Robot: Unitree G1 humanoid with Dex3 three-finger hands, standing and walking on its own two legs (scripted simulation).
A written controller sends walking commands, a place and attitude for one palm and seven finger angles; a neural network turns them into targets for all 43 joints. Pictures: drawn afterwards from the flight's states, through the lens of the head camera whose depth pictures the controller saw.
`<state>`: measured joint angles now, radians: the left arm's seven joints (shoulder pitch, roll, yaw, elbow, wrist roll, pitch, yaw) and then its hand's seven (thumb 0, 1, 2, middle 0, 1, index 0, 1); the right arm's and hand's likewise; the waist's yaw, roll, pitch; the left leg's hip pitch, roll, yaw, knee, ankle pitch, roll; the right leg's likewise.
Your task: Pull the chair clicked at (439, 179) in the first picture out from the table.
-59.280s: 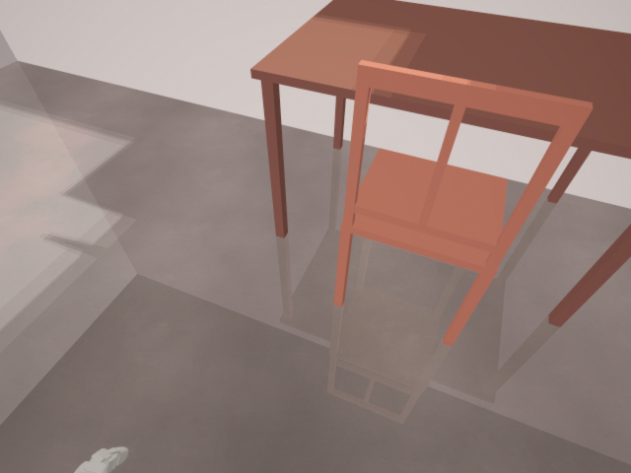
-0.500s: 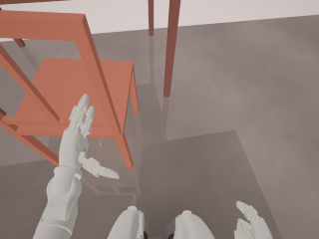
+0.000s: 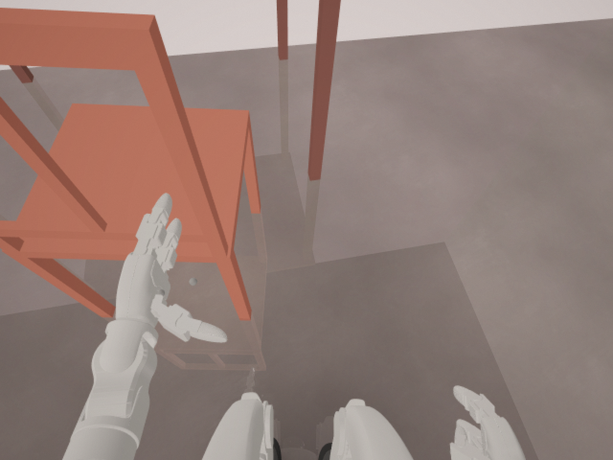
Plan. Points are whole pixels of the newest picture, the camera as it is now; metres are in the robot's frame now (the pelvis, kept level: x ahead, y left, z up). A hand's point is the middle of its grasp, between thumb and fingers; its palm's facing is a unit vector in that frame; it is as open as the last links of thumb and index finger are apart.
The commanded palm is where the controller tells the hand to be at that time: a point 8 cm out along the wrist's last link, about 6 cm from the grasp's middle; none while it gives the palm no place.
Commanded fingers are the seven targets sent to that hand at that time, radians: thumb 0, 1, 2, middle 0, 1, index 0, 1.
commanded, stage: aim the fingers beside a spindle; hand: left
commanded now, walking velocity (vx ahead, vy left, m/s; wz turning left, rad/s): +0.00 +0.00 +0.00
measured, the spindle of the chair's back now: (44, 166) +0.49 +0.37 +0.04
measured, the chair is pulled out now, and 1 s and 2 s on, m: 0.21 0.21 0.21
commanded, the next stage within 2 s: push the fingers through the gap in 0.86 s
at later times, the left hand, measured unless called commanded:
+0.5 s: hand (185, 268) +0.34 +0.16 +0.03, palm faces +0.00 -1.00 -0.05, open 17.0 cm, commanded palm +0.32 +0.21 +0.02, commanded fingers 0.00 -0.50 0.30 -0.06 -0.08 -0.06 -0.08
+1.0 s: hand (188, 278) +0.34 +0.16 +0.01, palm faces -0.04 -1.00 -0.01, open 17.0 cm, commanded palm +0.33 +0.21 +0.02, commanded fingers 0.00 -0.50 0.30 -0.06 -0.08 -0.06 -0.08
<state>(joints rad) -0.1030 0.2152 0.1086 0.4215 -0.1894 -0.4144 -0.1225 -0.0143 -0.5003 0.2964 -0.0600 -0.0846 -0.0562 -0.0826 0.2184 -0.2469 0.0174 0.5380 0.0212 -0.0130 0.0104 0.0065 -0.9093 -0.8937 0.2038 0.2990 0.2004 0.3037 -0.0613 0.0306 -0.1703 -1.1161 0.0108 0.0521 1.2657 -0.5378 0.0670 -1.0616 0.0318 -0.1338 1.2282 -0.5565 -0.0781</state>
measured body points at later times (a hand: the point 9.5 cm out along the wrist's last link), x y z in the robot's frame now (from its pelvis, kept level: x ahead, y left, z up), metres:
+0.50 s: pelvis +0.00 +0.00 +0.00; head +0.10 +0.01 +0.44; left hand +0.34 +0.21 +0.04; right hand +0.15 -0.24 -0.11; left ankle +0.03 +0.08 -0.62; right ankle +0.02 -0.08 -0.62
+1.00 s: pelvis +0.00 +0.00 +0.00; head +0.12 +0.02 +0.44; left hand +0.34 +0.21 +0.01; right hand +0.15 -0.24 -0.11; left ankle +0.03 +0.08 -0.62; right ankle +0.02 -0.08 -0.62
